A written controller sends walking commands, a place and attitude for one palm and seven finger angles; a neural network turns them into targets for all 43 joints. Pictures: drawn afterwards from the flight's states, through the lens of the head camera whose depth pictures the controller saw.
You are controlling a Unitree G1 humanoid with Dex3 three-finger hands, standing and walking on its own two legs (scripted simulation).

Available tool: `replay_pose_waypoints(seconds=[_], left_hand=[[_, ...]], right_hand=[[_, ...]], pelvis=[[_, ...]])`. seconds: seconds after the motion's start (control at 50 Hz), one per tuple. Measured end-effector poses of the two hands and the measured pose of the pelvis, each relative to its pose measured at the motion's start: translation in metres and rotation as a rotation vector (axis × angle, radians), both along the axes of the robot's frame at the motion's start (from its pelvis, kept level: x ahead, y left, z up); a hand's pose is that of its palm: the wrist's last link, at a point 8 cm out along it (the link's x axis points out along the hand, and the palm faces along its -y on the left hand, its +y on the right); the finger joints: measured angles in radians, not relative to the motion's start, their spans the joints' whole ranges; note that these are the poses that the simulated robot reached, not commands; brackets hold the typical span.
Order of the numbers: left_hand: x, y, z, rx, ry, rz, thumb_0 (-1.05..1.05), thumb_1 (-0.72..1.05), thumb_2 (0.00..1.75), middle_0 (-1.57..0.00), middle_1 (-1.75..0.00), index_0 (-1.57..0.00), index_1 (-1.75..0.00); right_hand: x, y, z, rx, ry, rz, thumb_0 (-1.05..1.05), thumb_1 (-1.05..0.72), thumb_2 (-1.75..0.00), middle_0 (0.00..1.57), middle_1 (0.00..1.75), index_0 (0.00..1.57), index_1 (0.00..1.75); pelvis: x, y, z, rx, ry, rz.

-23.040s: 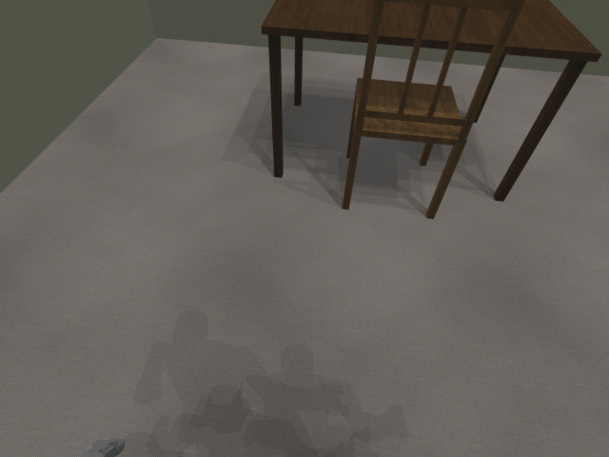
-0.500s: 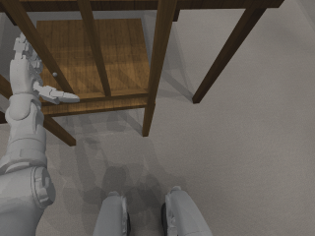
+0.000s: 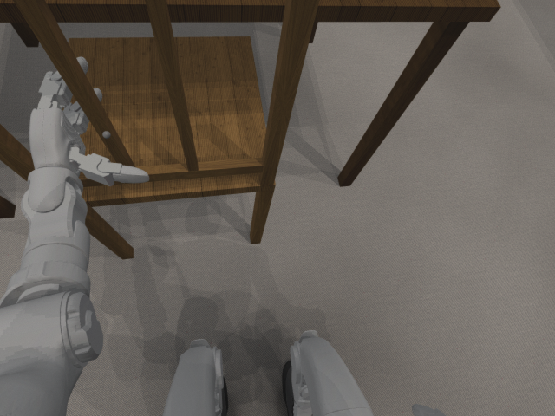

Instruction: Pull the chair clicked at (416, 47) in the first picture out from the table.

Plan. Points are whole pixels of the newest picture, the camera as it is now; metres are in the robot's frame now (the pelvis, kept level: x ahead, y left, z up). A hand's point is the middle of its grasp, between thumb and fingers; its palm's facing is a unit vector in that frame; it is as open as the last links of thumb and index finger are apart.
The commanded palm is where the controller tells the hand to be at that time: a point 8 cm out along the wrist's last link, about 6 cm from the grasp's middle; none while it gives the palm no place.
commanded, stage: hook a spindle and tug to test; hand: left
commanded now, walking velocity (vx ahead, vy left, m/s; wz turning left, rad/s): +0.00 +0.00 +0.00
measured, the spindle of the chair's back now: (90, 104) +0.52 +0.22 +0.05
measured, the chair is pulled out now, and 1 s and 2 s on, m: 0.00 0.00 0.08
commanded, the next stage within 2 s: step backward, pulling the chair out in 1.20 s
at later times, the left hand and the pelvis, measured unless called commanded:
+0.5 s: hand (115, 130) +0.50 +0.19 +0.03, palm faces +0.09 -1.00 -0.03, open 6.8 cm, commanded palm +0.47 +0.23 +0.03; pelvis +0.00 +0.00 +0.00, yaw +0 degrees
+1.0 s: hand (116, 136) +0.49 +0.19 +0.03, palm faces +0.08 -1.00 -0.03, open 5.0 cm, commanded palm +0.44 +0.24 +0.03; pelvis +0.01 +0.00 +0.01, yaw -1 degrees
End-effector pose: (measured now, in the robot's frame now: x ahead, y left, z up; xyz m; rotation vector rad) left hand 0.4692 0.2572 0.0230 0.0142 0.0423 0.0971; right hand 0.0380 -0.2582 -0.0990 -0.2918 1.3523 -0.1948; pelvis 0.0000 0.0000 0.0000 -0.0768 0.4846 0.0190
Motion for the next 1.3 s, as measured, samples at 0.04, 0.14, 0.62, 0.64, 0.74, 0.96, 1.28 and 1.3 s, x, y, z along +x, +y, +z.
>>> replay_pose_waypoints(seconds=[0.04,0.14,0.62,0.64,0.74,0.96,1.28,1.3], left_hand=[[0.0,0.001,0.003,0.011,-0.019,0.002,-0.01,-0.5,0.3,-0.22,-0.57,-0.22,-0.56],[-0.001,-0.001,0.009,0.018,-0.037,-0.009,-0.01,-0.43,0.33,-0.3,-0.82,-0.3,-0.82],[0.001,-0.01,0.006,0.02,-0.013,-0.004,0.01,0.7,0.82,-0.5,-1.44,-0.5,-1.44],[0.0,-0.011,0.006,0.023,-0.013,-0.012,0.01,0.73,0.82,-0.5,-1.44,-0.5,-1.44],[-0.001,-0.015,0.006,0.006,-0.014,-0.009,0.01,0.77,0.83,-0.49,-1.45,-0.48,-1.45],[-0.004,-0.015,0.007,0.013,-0.013,-0.019,0.01,0.79,0.81,-0.47,-1.45,-0.45,-1.45],[-0.029,-0.013,0.008,0.006,-0.004,-0.023,0.02,0.78,0.8,-0.45,-1.45,-0.45,-1.45],[-0.03,-0.014,0.008,0.007,-0.004,-0.022,0.02,0.78,0.8,-0.45,-1.45,-0.44,-1.45]], right_hand=[[-0.001,0.001,0.0,0.002,0.003,-0.002,0.01,-0.9,-0.9,0.2,0.3,0.2,0.3],[-0.005,0.002,-0.002,0.013,0.018,-0.004,0.01,-0.9,-0.9,0.2,0.3,0.2,0.3],[-0.007,-0.004,-0.003,0.011,0.01,-0.013,0.01,-0.91,-0.9,0.2,0.3,0.2,0.3],[-0.008,-0.004,-0.003,0.012,0.01,-0.013,0.01,-0.91,-0.9,0.2,0.3,0.2,0.3],[-0.005,-0.004,-0.002,0.017,0.003,-0.021,0.01,-0.91,-0.9,0.2,0.3,0.2,0.3],[0.01,-0.002,0.005,0.025,-0.035,-0.033,0.01,-0.91,-0.9,0.2,0.3,0.2,0.3],[0.052,0.007,0.014,0.054,-0.111,-0.007,0.01,-0.91,-0.9,0.2,0.3,0.2,0.3],[0.055,0.008,0.014,0.055,-0.116,-0.002,0.01,-0.91,-0.9,0.2,0.3,0.2,0.3]], pelvis=[[0.0,0.0,0.0,-0.001,0.0,0.0],[0.0,0.0,0.001,0.0,-0.004,0.001],[-0.002,-0.004,0.0,0.009,-0.003,-0.004],[-0.002,-0.005,0.0,0.009,-0.003,-0.005],[0.0,-0.005,0.002,0.011,-0.005,-0.008],[0.01,-0.004,0.007,0.016,-0.007,-0.02],[0.029,0.002,0.02,0.02,-0.014,-0.021],[0.029,0.002,0.02,0.019,-0.015,-0.019]])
